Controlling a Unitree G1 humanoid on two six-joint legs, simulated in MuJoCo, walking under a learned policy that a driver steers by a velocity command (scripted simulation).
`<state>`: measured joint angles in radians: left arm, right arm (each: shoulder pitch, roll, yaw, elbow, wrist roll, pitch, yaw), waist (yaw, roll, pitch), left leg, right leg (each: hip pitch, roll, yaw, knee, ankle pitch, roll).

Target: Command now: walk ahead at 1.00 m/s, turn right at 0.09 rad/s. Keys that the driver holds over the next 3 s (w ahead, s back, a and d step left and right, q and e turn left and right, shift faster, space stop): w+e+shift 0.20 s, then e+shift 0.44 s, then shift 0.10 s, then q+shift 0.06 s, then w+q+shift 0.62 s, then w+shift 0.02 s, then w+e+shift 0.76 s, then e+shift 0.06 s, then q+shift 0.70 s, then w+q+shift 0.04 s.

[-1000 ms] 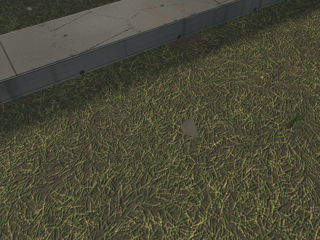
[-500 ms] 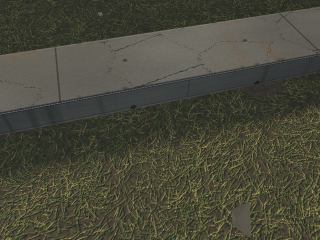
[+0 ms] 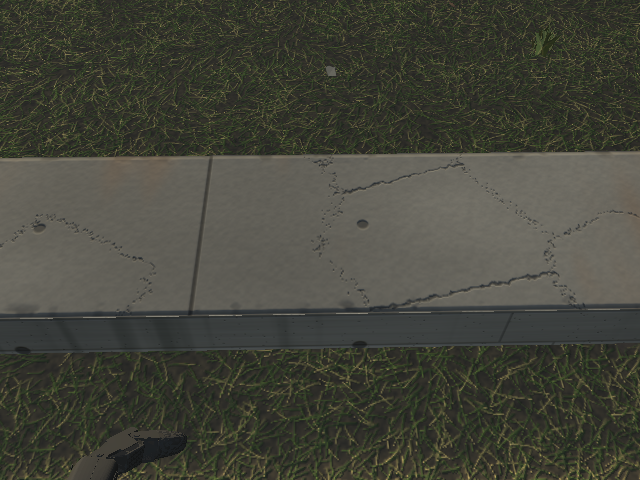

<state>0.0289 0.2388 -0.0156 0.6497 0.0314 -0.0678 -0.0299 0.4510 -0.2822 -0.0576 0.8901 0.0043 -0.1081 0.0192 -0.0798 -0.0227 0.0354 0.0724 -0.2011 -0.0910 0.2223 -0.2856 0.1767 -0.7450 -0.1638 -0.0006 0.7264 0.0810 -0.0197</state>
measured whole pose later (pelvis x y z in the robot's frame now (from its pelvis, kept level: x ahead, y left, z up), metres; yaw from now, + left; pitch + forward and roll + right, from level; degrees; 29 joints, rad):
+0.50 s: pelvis +0.43 -0.08 +0.00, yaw -22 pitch +1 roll +0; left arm 0.44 0.30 0.08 0.86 0.00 -0.02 0.00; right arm -0.02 -0.23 0.06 0.62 -0.04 -0.08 -0.02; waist 0.11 0.01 0.08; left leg -0.59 -0.02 -0.11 0.61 -0.04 -0.01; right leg -0.14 0.19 0.22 0.55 -0.36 -0.11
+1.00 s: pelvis +0.55 -0.16 +0.00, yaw -33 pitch +1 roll +1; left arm 0.24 0.19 -0.01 0.63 0.04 -0.01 -0.01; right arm 0.37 -0.23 -0.06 0.72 -0.03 0.02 0.00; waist -0.04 0.01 -0.05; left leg -0.59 -0.01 -0.03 1.33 -0.39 0.02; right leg -0.27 -0.01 -0.04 0.56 -0.31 -0.04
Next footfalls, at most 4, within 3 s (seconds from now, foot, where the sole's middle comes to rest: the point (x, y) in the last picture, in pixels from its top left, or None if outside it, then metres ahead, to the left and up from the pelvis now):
0.14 right None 0.36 -0.12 -0.77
0.52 left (323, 392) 0.67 -0.03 -0.77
0.90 right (441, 449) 0.52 -0.27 -0.77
1.42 left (379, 249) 0.95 -0.19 -0.62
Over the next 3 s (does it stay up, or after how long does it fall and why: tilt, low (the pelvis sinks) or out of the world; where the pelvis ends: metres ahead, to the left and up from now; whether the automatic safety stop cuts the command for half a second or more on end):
stays up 1.81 -0.39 -0.03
